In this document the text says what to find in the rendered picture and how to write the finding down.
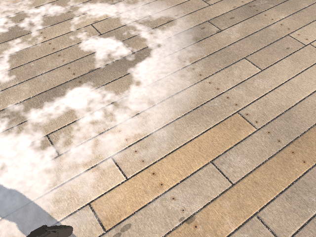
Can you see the left robot hand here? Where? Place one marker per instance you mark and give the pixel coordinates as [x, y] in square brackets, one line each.
[52, 231]

